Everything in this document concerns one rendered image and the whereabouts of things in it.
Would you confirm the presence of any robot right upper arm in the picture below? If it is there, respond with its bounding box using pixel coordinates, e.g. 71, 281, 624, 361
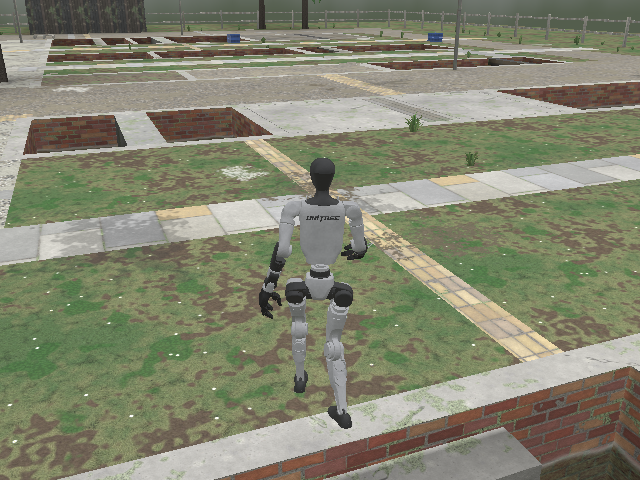
342, 201, 366, 252

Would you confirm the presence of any robot right forearm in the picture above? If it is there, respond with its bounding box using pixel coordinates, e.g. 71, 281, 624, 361
354, 237, 368, 257

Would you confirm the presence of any humanoid robot torso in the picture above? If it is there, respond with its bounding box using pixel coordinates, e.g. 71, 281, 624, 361
299, 196, 345, 300

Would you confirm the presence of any robot left upper arm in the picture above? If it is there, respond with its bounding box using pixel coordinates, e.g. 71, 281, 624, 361
276, 200, 302, 258

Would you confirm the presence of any right robot shin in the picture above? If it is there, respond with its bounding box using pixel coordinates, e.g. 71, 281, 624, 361
326, 342, 347, 415

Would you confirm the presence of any robot left forearm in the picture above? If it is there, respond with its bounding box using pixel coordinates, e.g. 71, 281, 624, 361
262, 242, 286, 293

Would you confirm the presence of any robot left hand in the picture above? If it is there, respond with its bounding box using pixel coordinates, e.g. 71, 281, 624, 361
259, 288, 282, 319

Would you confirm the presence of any robot right hand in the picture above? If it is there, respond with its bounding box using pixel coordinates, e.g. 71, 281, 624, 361
341, 244, 364, 260

